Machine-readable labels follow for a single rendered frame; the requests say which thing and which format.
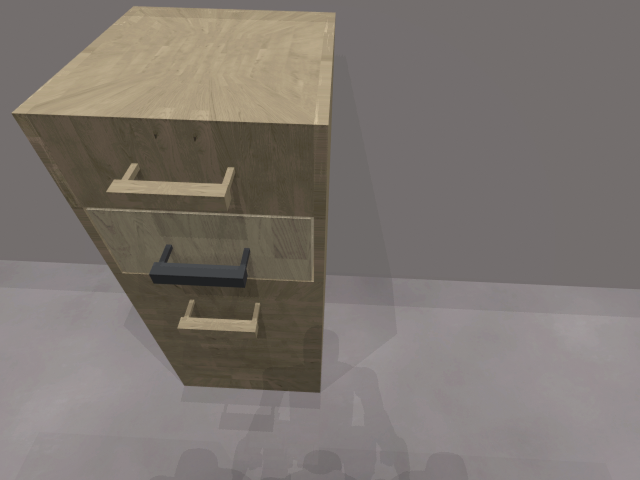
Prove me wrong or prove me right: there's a drawer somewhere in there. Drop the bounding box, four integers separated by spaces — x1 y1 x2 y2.
86 208 314 280

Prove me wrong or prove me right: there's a handle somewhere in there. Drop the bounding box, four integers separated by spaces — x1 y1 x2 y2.
106 179 231 211
149 244 250 288
177 317 259 339

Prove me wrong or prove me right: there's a cabinet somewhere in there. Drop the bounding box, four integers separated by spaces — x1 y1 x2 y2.
11 6 336 393

